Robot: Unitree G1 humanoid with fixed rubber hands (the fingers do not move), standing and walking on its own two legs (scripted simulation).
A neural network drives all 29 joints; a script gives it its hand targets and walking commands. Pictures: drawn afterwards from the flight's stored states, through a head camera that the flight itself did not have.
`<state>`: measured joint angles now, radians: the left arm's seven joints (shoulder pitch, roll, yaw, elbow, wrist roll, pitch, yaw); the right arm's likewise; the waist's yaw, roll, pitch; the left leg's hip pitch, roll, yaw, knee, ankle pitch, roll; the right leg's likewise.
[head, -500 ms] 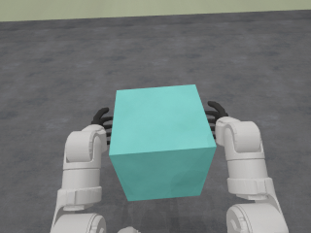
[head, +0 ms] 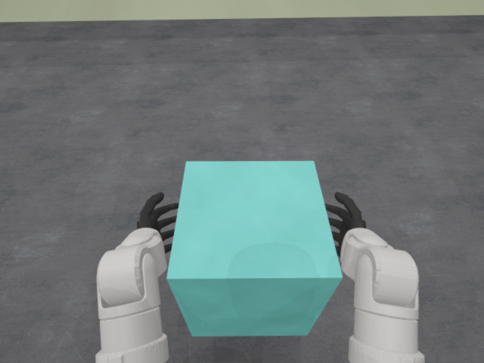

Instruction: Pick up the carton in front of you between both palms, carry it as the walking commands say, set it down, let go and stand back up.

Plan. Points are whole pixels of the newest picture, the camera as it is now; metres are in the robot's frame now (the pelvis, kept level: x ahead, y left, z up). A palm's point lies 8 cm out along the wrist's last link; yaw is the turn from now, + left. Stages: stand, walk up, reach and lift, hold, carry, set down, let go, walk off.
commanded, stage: carry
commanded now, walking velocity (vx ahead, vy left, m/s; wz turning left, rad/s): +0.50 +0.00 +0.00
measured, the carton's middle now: (249, 253) +0.32 +0.00 -0.01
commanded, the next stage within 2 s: none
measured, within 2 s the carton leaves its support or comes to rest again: neither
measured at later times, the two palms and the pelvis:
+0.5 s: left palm (186, 109) +0.58 +0.12 +0.08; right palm (330, 103) +0.61 -0.18 +0.08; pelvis +0.33 -0.05 +0.00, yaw +4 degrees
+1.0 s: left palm (179, 43) +0.91 +0.18 +0.05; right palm (287, 41) +0.91 -0.12 +0.06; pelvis +0.65 +0.02 +0.00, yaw +0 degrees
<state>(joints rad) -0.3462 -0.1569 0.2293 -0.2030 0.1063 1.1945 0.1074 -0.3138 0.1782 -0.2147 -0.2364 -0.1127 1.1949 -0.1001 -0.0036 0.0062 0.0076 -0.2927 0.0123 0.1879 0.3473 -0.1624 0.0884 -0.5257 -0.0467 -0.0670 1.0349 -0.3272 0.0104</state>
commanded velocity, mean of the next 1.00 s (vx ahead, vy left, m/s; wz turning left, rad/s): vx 0.50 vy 0.00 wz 0.00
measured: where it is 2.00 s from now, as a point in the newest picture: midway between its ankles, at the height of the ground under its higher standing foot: (237, 185)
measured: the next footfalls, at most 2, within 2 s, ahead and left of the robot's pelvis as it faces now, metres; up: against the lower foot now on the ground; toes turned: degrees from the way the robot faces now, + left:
right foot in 0.30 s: +0.40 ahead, -0.12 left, +0.00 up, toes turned -8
left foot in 0.82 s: +0.72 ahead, +0.11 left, +0.00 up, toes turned +13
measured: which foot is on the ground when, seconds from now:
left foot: down 0.00-0.32, up 0.34-0.80, down 0.82-1.00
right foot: up 0.00-0.28, down 0.30-0.84, up 0.86-1.00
